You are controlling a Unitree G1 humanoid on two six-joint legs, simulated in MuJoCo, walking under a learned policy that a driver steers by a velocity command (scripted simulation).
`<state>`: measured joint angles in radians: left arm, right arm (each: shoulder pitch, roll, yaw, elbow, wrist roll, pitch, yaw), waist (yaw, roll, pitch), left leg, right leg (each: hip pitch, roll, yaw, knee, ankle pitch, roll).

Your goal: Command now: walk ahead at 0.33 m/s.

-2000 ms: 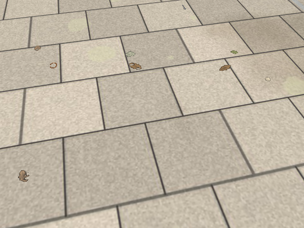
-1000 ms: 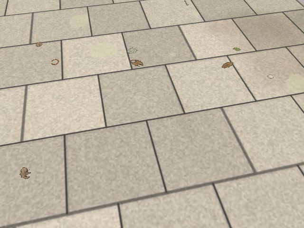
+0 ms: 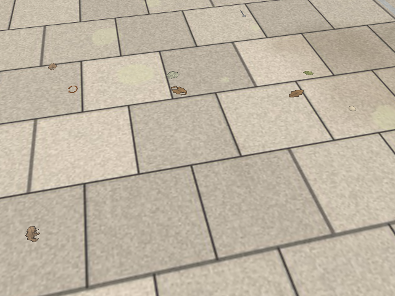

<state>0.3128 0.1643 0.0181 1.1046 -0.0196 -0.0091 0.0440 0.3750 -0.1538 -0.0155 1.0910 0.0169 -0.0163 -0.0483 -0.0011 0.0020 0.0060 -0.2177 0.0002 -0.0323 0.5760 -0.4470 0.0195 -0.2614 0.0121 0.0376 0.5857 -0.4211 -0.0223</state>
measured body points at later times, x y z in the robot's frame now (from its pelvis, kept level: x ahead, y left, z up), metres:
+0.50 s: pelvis +0.21 -0.01 -0.01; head +0.23 -0.02 +0.44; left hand +0.07 +0.21 -0.14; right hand +0.45 -0.22 -0.10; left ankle +0.38 +0.11 -0.68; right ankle +0.02 -0.12 -0.73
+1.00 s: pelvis +0.65 +0.11 -0.01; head +0.68 +0.13 +0.44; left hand +0.82 +0.39 -0.07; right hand +0.69 -0.17 -0.13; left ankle +0.46 +0.07 -0.73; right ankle +0.93 +0.06 -0.69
